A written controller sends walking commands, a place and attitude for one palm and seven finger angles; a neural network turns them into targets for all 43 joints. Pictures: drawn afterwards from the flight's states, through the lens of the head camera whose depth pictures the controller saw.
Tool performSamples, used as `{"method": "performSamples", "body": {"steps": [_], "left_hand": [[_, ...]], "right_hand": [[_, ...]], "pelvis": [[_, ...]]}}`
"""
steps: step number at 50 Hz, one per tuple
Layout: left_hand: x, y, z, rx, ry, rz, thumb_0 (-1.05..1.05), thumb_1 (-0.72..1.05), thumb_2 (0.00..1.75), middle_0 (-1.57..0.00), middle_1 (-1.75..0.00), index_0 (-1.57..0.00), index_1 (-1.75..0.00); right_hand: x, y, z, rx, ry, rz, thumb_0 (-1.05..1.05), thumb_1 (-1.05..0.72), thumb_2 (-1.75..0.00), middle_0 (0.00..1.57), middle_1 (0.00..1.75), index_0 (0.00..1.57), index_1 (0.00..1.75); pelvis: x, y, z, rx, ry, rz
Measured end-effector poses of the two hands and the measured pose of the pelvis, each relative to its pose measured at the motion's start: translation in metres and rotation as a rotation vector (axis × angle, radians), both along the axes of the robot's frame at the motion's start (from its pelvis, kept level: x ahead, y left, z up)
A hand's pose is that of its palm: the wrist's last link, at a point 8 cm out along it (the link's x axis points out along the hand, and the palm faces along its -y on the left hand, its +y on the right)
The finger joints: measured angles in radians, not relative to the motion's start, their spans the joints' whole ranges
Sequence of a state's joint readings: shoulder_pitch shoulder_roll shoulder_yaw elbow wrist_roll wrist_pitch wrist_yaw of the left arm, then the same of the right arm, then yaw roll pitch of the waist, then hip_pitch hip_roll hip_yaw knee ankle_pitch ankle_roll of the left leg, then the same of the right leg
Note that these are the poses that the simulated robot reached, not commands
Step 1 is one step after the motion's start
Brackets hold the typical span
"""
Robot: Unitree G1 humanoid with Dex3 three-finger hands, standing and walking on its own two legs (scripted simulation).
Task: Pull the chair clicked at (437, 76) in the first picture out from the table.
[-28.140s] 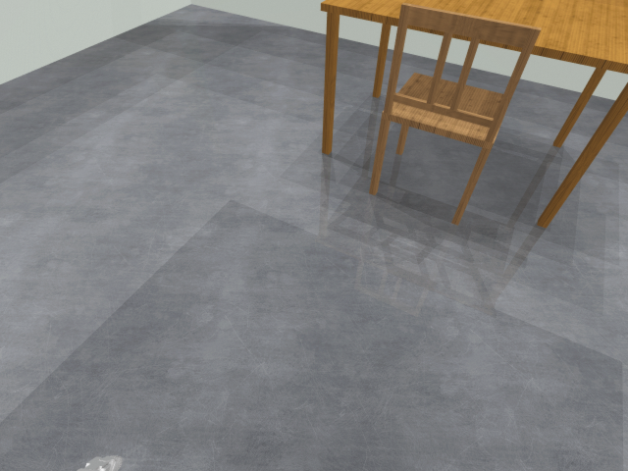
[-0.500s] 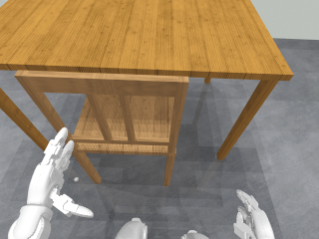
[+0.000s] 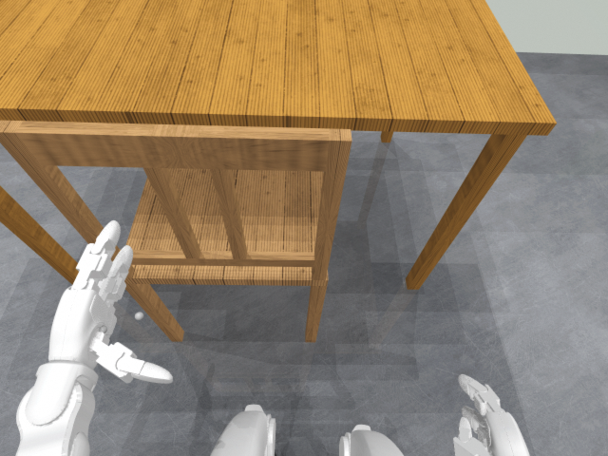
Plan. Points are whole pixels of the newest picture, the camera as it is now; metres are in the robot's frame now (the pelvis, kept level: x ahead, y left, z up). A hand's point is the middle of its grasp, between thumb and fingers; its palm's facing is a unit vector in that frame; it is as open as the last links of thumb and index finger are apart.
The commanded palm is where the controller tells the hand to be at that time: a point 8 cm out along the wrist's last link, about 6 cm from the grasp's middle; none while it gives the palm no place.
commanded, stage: aim the fingers beside a spindle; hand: left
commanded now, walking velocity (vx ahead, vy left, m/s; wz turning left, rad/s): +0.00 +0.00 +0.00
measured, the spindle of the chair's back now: (177, 216) +0.47 +0.23 -0.03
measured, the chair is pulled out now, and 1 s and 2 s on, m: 0.00 0.00 0.00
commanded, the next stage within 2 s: push the fingers through the gap in 1.44 s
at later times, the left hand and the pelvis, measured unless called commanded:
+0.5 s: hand (151, 300) +0.30 +0.22 +0.01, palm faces +0.04 -1.00 -0.05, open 17.0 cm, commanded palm +0.29 +0.26 +0.01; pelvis +0.00 +0.01 -0.01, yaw -1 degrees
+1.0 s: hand (159, 286) +0.33 +0.22 +0.00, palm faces +0.04 -1.00 -0.05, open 17.0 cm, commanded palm +0.31 +0.26 +0.00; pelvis -0.01 +0.01 -0.02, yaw -1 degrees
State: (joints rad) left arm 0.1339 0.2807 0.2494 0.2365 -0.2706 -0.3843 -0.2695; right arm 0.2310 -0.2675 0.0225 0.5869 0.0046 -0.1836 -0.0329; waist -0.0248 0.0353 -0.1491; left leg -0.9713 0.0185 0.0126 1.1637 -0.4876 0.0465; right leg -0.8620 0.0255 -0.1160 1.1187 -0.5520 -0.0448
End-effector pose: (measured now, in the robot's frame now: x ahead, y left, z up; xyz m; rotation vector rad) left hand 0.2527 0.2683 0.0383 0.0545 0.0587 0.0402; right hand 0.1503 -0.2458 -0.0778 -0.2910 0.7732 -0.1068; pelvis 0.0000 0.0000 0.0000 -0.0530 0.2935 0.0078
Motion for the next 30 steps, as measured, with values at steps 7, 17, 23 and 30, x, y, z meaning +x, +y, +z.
{"method": "performSamples", "body": {"steps": [7,17,23,30], "left_hand": [[0.004,0.003,-0.008,-0.002,0.001,0.005,-0.01,-0.50,0.30,-0.06,-0.08,-0.06,-0.08],[0.022,-0.002,-0.015,-0.009,-0.014,-0.014,-0.01,-0.50,0.30,-0.06,-0.08,-0.06,-0.08],[0.027,-0.001,-0.020,-0.012,-0.006,-0.004,-0.01,-0.50,0.30,-0.06,-0.08,-0.06,-0.08],[0.034,-0.002,-0.025,-0.005,-0.015,-0.004,-0.01,-0.50,0.30,-0.06,-0.08,-0.06,-0.08]], "right_hand": [[0.000,0.002,-0.006,-0.002,0.016,0.003,0.01,-0.90,-0.90,0.20,0.30,0.20,0.30],[0.001,0.009,-0.013,-0.002,0.029,0.012,0.01,-0.90,-0.90,0.20,0.30,0.20,0.30],[0.000,0.011,-0.016,0.002,0.042,0.010,0.01,-0.90,-0.90,0.20,0.30,0.20,0.30],[-0.004,0.010,-0.022,-0.008,0.069,0.011,0.01,-0.90,-0.90,0.20,0.30,0.20,0.30]], "pelvis": [[-0.001,0.002,-0.004,-0.001,0.014,-0.002],[-0.003,0.006,-0.010,-0.006,0.032,-0.003],[-0.004,0.007,-0.012,-0.005,0.041,-0.006],[-0.005,0.009,-0.016,-0.009,0.051,-0.004]]}}
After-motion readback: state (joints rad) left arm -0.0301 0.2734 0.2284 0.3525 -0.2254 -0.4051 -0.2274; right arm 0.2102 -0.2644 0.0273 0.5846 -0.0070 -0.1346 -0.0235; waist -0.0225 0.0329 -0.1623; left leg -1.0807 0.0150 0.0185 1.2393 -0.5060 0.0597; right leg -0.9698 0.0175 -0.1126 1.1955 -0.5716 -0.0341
